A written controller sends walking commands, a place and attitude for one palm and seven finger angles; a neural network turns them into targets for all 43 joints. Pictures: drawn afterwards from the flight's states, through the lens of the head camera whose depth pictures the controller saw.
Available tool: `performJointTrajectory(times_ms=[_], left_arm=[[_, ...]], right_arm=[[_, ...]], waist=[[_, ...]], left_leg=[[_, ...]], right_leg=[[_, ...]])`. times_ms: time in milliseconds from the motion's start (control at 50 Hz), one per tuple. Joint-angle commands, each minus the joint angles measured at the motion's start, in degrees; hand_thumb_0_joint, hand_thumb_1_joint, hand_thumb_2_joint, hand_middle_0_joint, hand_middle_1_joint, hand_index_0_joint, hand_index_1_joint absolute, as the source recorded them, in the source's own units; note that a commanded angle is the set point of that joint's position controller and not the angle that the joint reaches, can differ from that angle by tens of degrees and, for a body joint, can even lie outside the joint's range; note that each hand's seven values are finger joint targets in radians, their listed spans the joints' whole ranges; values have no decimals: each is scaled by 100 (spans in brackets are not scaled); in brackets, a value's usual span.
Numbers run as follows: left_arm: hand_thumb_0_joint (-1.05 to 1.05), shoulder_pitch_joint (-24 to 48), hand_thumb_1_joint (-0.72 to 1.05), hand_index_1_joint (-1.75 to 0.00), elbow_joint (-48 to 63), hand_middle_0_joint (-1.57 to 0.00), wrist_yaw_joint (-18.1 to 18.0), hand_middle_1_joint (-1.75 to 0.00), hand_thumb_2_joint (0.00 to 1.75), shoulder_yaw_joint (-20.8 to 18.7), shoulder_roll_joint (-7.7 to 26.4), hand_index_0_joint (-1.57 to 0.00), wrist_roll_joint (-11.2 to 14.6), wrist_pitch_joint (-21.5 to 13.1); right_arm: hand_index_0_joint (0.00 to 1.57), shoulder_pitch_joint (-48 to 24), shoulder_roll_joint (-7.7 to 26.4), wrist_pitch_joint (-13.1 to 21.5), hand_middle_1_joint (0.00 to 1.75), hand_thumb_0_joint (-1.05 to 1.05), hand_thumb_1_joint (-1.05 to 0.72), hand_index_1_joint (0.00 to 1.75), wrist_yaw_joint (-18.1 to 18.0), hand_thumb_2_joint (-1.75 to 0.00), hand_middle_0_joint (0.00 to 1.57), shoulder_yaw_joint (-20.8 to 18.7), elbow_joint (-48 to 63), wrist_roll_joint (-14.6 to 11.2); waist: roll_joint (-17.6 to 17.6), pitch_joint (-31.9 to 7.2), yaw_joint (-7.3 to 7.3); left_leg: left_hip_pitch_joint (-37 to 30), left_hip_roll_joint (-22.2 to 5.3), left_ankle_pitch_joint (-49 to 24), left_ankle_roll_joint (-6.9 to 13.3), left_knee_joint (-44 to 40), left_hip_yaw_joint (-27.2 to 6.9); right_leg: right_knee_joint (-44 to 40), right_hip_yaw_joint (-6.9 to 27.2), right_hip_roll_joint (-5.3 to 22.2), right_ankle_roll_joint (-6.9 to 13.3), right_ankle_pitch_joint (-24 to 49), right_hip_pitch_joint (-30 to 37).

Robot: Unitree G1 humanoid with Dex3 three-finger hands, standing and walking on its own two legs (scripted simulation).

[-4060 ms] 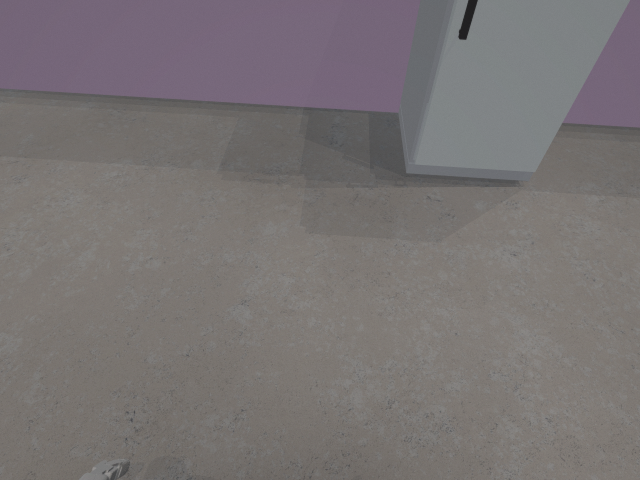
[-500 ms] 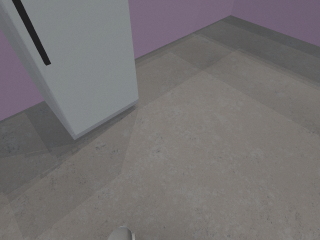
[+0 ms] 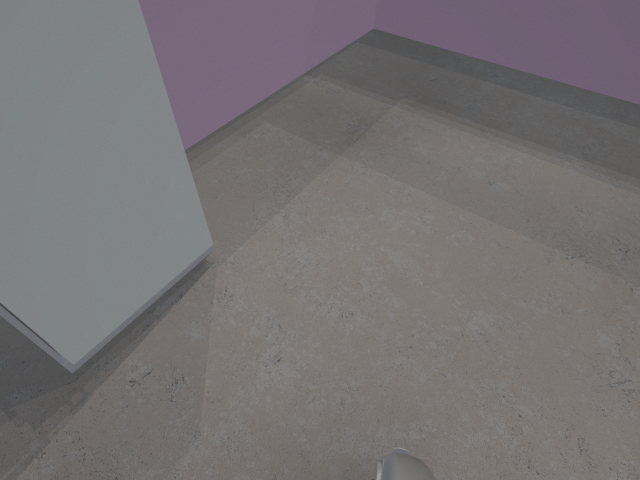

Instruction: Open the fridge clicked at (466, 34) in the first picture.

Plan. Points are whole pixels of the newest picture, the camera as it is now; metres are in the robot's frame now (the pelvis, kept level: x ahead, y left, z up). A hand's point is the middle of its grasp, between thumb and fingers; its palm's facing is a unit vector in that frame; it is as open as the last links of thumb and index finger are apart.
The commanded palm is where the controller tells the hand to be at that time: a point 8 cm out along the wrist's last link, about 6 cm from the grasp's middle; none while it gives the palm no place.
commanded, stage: walk to a spot facing it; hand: left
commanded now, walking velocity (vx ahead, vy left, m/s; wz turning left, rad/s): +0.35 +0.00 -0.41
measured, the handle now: out of the picture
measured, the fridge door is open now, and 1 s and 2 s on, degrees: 0 0 0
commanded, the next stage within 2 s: turn to face it in 0.32 s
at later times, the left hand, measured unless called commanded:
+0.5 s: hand (248, 429) +0.22 +0.12 -0.17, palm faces +0.00 -0.98 -0.18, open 7.3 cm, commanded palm none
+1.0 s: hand (217, 337) +0.37 +0.20 -0.16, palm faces +0.23 -0.95 -0.23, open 7.4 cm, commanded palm none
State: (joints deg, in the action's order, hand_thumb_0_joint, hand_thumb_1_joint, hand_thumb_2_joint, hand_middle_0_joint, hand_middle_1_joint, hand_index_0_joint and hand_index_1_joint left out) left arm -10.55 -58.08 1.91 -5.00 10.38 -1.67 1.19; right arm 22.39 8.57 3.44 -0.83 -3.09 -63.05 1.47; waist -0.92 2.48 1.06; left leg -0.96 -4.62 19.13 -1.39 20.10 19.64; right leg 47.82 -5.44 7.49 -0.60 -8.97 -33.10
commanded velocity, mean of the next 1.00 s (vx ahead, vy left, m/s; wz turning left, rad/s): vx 0.12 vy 0.00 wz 0.33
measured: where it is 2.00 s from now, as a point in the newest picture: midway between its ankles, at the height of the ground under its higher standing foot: (348, 470)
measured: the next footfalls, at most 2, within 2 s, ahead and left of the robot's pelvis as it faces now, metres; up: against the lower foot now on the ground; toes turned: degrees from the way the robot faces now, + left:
right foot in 0.12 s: +0.20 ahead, -0.13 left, +0.00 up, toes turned -12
left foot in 0.64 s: +0.40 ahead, +0.07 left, +0.00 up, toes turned +9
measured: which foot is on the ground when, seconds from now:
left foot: down 0.00-0.12, up 0.14-0.62, down 0.64-1.00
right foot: up 0.00-0.10, down 0.12-0.64, up 0.66-1.00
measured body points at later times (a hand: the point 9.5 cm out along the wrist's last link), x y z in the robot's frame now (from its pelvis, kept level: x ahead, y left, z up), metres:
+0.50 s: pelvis +0.21 -0.05 +0.00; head +0.22 -0.06 +0.45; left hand +0.22 +0.17 -0.15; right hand +0.28 -0.29 -0.15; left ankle +0.32 +0.09 -0.69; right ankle +0.17 -0.12 -0.74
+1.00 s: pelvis +0.30 -0.02 +0.00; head +0.32 -0.01 +0.45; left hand +0.36 +0.25 -0.14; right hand +0.39 -0.26 -0.14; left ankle +0.36 +0.06 -0.74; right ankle +0.33 -0.19 -0.68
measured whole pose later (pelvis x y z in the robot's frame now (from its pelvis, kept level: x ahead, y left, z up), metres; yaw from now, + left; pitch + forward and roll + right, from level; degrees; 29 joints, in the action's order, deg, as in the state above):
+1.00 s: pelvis +0.30 -0.02 +0.00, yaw +10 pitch +0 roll -2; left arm -8.1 -54.4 -1.2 -5.6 12.6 -0.9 2.4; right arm 12.8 10.5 -1.7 0.2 -3.5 -56.0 1.1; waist 0.0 2.3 1.7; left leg 19.2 2.3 7.5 4.4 26.8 0.8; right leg 55.6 0.0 4.9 -4.8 -21.5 -26.7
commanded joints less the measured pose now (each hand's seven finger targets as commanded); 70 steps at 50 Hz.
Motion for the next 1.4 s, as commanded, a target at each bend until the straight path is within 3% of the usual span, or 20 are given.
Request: performJointTrajectory(times_ms=[0,60,80,100,120,240,500,580,600,620,640,700,800,1020,1120,1140,1160,1180,1240,1380], left_arm=[[0,568,90,-30,553,-20,9,-30,90,64,58,-20,-5,-220],[0,-916,90,-30,128,-20,-35,-30,90,-42,405,-20,-42,-353],[0,-1699,90,-30,-92,-20,-87,-30,90,-189,967,-20,-75,-435],[0,-2194,90,-30,-189,-20,-165,-30,90,-338,1654,-20,-2,-464],[0,-2022,90,-30,-186,-20,-244,-30,90,-333,1652,-20,140,-402],[0,-490,90,-30,24,-20,-283,-30,90,42,609,-20,60,-553],[0,-1292,90,-30,-450,-20,-366,-30,90,207,496,-20,50,-602],[0,-1112,90,-30,-352,-20,-423,-30,90,136,683,-20,67,-476],[0,-1112,90,-30,-267,-20,-416,-30,90,121,680,-20,106,-439],[0,-1273,90,-30,-138,-20,-404,-30,90,134,472,-20,204,-410],[0,-1185,90,-30,45,-20,-418,-30,90,164,414,-20,198,-392],[0,-572,90,-30,191,-20,-386,-30,90,62,391,-20,85,-231],[0,-723,90,-30,236,-20,-340,-30,90,-43,377,-20,60,-7],[0,276,90,-30,966,-20,-361,-30,90,-43,562,-20,91,19],[0,-405,90,-30,926,-20,-401,-30,90,-65,750,-20,156,-38],[0,-622,90,-30,917,-20,-439,-30,90,-129,1042,-20,105,-79],[0,-559,90,-30,1024,-20,-471,-30,90,-219,1643,-20,-5,-116],[0,-183,90,-30,1172,-20,-482,-30,90,-135,1638,-20,48,-83],[0,677,90,-30,1333,-20,-449,-30,90,19,1019,-20,82,-138],[0,-418,90,-30,994,-20,-414,-30,90,14,1128,-20,46,-184]], right_arm=[[20,442,836,80,30,0,-90,30,-14,-90,20,-149,165,55],[20,167,1028,50,30,0,-90,30,0,-90,20,-162,247,5],[20,199,859,50,30,0,-90,30,75,-90,20,-136,322,-68],[20,335,465,83,30,0,-90,30,85,-90,20,-36,554,-119],[20,-245,677,31,30,0,-90,30,54,-90,20,-79,712,-141],[20,50,229,-206,30,0,-90,30,77,-90,20,-40,305,21],[20,-1500,223,-191,30,0,-90,30,185,-90,20,64,725,-52],[20,-819,545,-215,30,0,-90,30,134,-90,20,-3,615,-16],[20,-259,825,-200,30,0,-90,30,104,-90,20,-75,508,14],[20,201,1389,-184,30,0,-90,30,71,-90,20,-194,523,49],[20,353,1578,-243,30,0,-90,30,31,-90,20,-179,467,-47],[20,-650,1182,-272,30,0,-90,30,-18,-90,20,-138,775,-60],[20,-1089,1107,-293,30,0,-90,30,11,-90,20,-173,1022,-43],[20,-716,1424,-441,30,0,-90,30,56,-90,20,-395,1151,12],[20,-1082,1440,-520,30,0,-90,30,101,-90,20,-451,1363,-34],[20,-1075,1166,-541,30,0,-90,30,131,-90,20,-427,1442,-75],[20,-1026,766,-535,30,0,-90,30,129,-90,20,-363,1585,-101],[20,-1159,1103,-537,30,0,-90,30,124,-90,20,-424,1597,-11],[20,-811,1017,-711,30,0,-90,30,222,-90,20,-426,1306,19],[20,-1360,949,-729,30,0,-90,30,248,-90,20,-311,1447,-24]], waist=[[839,508,147],[520,-425,-605],[-410,-1093,-960],[-1816,-1796,-948],[-1132,-1486,-933],[-188,-89,61],[-466,142,-268],[-357,-185,104],[141,-616,327],[1564,-1122,391],[1929,-1335,365],[819,-456,76],[738,-449,-143],[919,-512,116],[864,-692,-239],[170,-759,-327],[-1664,-588,-347],[-1209,-327,-264],[-709,208,247],[-930,-147,-213]], left_leg=[[-114,-1605,-2859,653,-433,-488],[194,-1410,-4562,359,1762,-92],[1500,-1059,-3073,117,3386,31],[3291,5,1220,-193,5214,-424],[3635,-110,1352,-8,5845,-1361],[2901,-638,-303,-78,4768,-1648],[3080,-175,-851,-28,2085,-1300],[1841,131,-1335,162,1197,-1157],[794,-83,-2947,317,925,-1437],[-463,-1415,-5442,960,915,-3052],[-350,-2169,-6601,1676,543,-3884],[1023,-1564,-2934,1336,-96,-3526],[1803,-915,-1255,971,-556,-3009],[1365,-798,-1195,1215,-306,-4237],[2241,-296,-1256,748,153,-4149],[3014,118,-496,394,853,-3728],[4075,998,850,-142,2454,-2374],[3807,742,1269,-101,3647,-2375],[3472,403,268,-174,4935,-2253],[3561,234,319,-417,4240,-1827]], right_leg=[[-916,-334,-291,178,-344,12],[-1660,-608,-794,479,-253,2255],[-1916,427,31,737,-214,3880],[-2518,3279,1610,1429,504,5155],[-3006,3538,1734,1599,656,4755],[-3512,1050,804,941,479,1773],[-3043,180,783,707,3147,3179],[-1538,-291,757,366,3840,3186],[-498,-488,533,124,3102,2646],[941,-691,-199,-250,48,1236],[2245,-147,-567,-282,-3016,879],[2330,468,-119,-283,-2108,339],[1705,417,-152,-395,-1183,725],[-81,571,-500,-405,-1609,771],[-2281,482,-661,-228,-749,2579],[-3151,1089,65,9,-903,3337],[-3745,2791,1740,632,-1163,3539],[-3655,2676,2185,906,-645,2391],[-3342,1200,1147,602,-54,1600],[-2798,442,1173,690,1534,2917]])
